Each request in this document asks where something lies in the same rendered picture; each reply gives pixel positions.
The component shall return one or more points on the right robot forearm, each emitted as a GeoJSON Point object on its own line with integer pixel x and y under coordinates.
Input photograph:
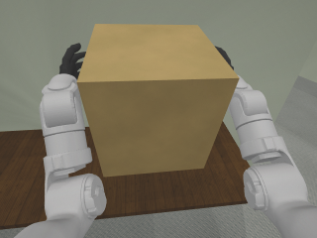
{"type": "Point", "coordinates": [257, 134]}

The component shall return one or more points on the left robot forearm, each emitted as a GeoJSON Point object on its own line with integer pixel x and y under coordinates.
{"type": "Point", "coordinates": [63, 129]}

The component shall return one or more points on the right robot hand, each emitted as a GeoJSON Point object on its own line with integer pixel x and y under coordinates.
{"type": "Point", "coordinates": [225, 56]}

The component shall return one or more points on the robot right upper arm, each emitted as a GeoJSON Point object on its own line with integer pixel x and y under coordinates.
{"type": "Point", "coordinates": [278, 191]}

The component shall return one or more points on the left robot hand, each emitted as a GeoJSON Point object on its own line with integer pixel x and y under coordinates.
{"type": "Point", "coordinates": [69, 64]}

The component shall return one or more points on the carton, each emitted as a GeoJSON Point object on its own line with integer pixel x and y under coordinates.
{"type": "Point", "coordinates": [154, 96]}

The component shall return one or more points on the robot left upper arm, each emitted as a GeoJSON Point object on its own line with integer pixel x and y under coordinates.
{"type": "Point", "coordinates": [72, 204]}

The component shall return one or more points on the table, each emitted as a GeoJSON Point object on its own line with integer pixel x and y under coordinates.
{"type": "Point", "coordinates": [23, 180]}

